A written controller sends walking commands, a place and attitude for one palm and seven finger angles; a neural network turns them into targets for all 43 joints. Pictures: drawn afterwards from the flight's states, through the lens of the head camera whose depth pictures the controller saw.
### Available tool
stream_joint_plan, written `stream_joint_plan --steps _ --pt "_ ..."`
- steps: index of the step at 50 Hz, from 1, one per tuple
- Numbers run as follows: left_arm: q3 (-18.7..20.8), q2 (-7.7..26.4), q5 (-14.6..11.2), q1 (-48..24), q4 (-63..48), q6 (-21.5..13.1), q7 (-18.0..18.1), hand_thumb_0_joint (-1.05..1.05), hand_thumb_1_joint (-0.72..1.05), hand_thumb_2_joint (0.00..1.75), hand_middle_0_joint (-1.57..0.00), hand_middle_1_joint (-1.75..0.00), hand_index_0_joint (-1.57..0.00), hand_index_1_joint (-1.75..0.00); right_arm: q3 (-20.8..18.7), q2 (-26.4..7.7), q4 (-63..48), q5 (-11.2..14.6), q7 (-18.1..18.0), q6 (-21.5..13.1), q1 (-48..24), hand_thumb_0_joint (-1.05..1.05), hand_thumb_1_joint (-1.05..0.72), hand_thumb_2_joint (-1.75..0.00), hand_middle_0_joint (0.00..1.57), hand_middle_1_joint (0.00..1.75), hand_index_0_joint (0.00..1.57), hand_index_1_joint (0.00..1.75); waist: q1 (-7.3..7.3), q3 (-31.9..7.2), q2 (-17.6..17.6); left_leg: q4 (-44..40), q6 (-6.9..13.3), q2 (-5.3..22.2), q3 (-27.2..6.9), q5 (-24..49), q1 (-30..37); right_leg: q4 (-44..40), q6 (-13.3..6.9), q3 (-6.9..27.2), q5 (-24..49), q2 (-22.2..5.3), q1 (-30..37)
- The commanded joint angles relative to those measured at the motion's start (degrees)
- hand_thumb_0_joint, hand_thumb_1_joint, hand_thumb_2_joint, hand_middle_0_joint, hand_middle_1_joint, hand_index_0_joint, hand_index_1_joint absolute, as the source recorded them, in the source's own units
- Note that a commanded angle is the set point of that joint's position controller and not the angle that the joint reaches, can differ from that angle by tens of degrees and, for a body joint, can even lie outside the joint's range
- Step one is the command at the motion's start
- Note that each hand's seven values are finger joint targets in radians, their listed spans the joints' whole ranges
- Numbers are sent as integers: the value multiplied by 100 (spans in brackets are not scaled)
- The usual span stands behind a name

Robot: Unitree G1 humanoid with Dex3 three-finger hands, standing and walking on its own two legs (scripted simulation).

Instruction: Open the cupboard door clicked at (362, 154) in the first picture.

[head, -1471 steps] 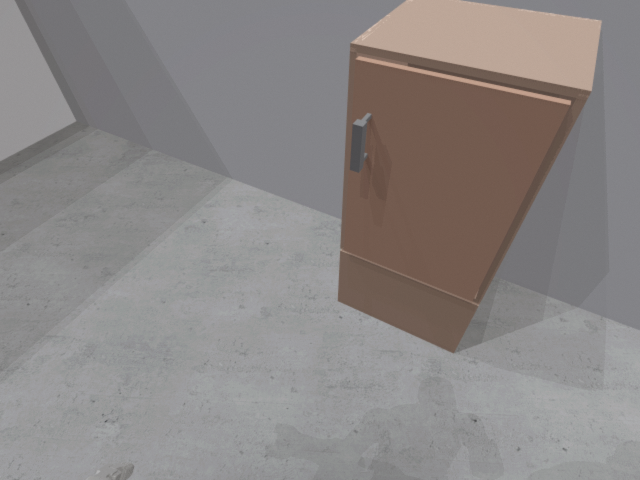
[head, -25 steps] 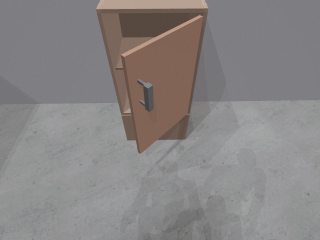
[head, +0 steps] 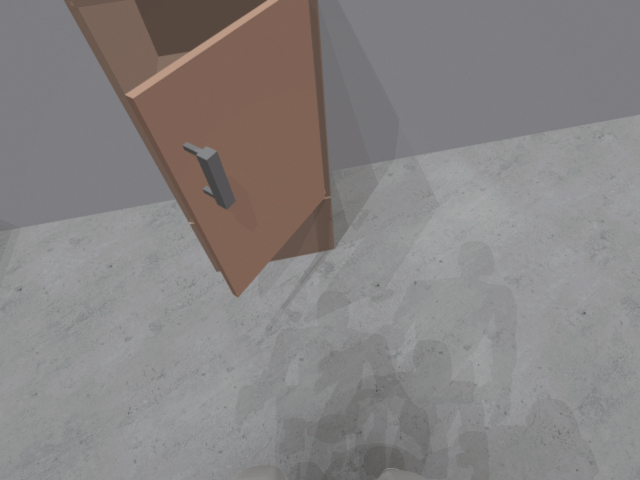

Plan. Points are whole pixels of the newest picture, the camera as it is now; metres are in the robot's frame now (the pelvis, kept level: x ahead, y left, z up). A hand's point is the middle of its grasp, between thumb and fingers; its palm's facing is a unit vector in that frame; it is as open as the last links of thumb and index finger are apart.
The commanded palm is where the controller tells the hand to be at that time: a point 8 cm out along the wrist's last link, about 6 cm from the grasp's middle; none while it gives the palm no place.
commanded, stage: walk to a spot facing it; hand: left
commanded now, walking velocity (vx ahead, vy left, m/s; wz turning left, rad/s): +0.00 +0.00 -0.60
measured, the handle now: (208, 175) +0.56 +0.24 +0.00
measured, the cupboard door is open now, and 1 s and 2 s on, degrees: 45 45 45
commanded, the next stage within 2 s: none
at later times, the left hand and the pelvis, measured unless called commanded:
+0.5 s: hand out of the picture +0.12 +0.21 -0.16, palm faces -0.20 -0.95 -0.25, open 7.4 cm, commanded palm none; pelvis +0.02 +0.02 +0.01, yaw -17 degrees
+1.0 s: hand (273, 407) +0.23 +0.11 -0.15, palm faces -0.59 -0.77 -0.24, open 7.4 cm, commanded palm none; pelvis +0.03 -0.01 +0.01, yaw -37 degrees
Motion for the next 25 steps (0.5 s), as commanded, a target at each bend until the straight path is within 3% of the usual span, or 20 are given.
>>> stream_joint_plan --steps 1,3,5,9,11,16,19,21,22,23,24,25 --pt "268 1086 -21 361 -364 -37 186 0 90 90 -20 -30 -20 -30 -88 -473 -732 14 6 -126 -462 0 -90 -90 20 30 20 30 110 -670 -1125 1430 -40 48 -663 311 -1418 -2069 -887 2667 2183 -1642 888" --pt "243 1054 -11 389 -438 -93 180 0 90 90 -20 -30 -20 -30 -64 -380 -773 10 37 -119 -484 0 -90 -90 20 30 20 30 43 -906 -650 1055 -93 -36 -628 586 -1225 -2007 -806 2452 2464 -1435 916" --pt "247 1122 -2 520 -432 -109 176 0 90 90 -20 -30 -20 -30 -55 -302 -789 25 47 -125 -512 0 -90 -90 20 30 20 30 77 -1167 -458 643 -131 -132 -554 716 -1152 -1910 -742 2345 2720 -1294 1233" --pt "252 1130 14 655 -445 -83 138 0 90 90 -20 -30 -20 -30 -78 -363 -950 44 20 -147 -715 0 -90 -90 20 30 20 30 151 -1157 -1044 259 -160 -226 -606 823 -1331 -1894 -619 2461 2859 -1116 1557" --pt "270 1133 12 717 -484 -64 127 0 90 90 -20 -30 -20 -30 -74 -432 -1038 53 -7 -159 -879 0 -90 -90 20 30 20 30 185 -1094 -1166 101 -156 -254 -660 757 -1383 -1876 -642 2601 3046 -1124 1593" --pt "315 1211 43 711 -605 -39 138 0 90 90 -20 -30 -20 -30 -66 -423 -1204 99 -21 -211 -1073 0 -90 -90 20 30 20 30 230 -1163 -936 -640 -98 -399 -761 558 -1031 -1730 -746 3057 3228 -1121 1468" --pt "313 1251 45 519 -679 -21 145 0 90 90 -20 -30 -20 -30 -71 -425 -1212 132 -24 -247 -876 0 -90 -90 20 30 20 30 112 -1208 -1048 -1430 -48 -472 -814 724 -490 -1578 -619 3170 3270 -997 1116" --pt "291 1218 -3 247 -767 -7 138 0 90 90 -20 -30 -20 -30 -79 -524 -1098 141 -61 -294 -390 0 -90 -90 20 30 20 30 -151 -1324 -881 -2566 2 -413 -870 1401 518 -1372 -309 3043 2713 -784 513" --pt "252 1090 -47 143 -827 -8 121 0 90 90 -20 -30 -20 -30 -106 -704 -1016 119 -93 -347 -111 0 -90 -90 20 30 20 30 -307 -1411 -461 -3254 125 -30 -1131 1725 1469 -1047 -29 2654 1908 -416 -257" --pt "185 764 -117 254 -935 -5 52 0 90 90 -20 -30 -20 -30 -193 -1215 -1072 18 -124 -406 -20 0 -90 -90 20 30 20 30 -309 -1383 947 -3932 578 1365 -2592 1709 2180 -141 298 1706 -112 413 -1453" --pt "161 831 -79 65 -1034 -52 -4 0 90 90 -20 -30 -20 -30 -232 -1441 -1149 -12 -125 -369 69 0 -90 -90 20 30 20 30 -310 -1180 1329 -4054 1159 2381 -3296 2446 1816 1166 559 809 -1626 343 -1693" --pt "197 1003 -20 -72 -1101 -26 -54 0 90 90 -20 -30 -20 -30 -167 -1341 -1222 -78 -145 -345 -32 0 -90 -90 20 30 20 30 -267 -855 703 -3979 1463 2433 -3093 2847 1150 1987 655 740 -1487 74 -1602"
